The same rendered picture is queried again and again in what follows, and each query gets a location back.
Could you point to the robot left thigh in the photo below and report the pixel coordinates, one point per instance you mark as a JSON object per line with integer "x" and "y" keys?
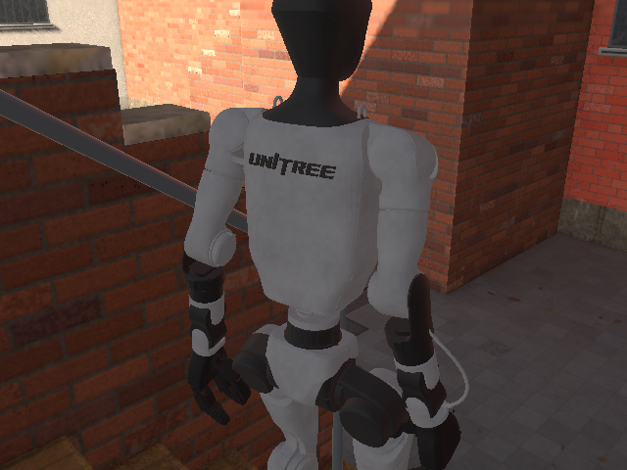
{"x": 298, "y": 422}

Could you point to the humanoid robot torso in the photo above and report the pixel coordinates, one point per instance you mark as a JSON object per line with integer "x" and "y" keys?
{"x": 312, "y": 205}

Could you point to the robot left forearm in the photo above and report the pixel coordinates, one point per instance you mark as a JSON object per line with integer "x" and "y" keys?
{"x": 207, "y": 305}

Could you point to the robot right forearm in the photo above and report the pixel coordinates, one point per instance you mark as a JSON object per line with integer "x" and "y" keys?
{"x": 415, "y": 358}

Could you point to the robot right upper arm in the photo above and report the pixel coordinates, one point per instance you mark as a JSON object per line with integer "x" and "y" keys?
{"x": 407, "y": 165}

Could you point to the robot left upper arm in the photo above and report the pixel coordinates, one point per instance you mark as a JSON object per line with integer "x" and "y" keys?
{"x": 208, "y": 240}

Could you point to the robot left hand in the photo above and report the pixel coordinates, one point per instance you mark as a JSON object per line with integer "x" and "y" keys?
{"x": 202, "y": 370}

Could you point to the robot right hand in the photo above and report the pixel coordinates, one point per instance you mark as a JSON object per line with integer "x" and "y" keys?
{"x": 436, "y": 445}

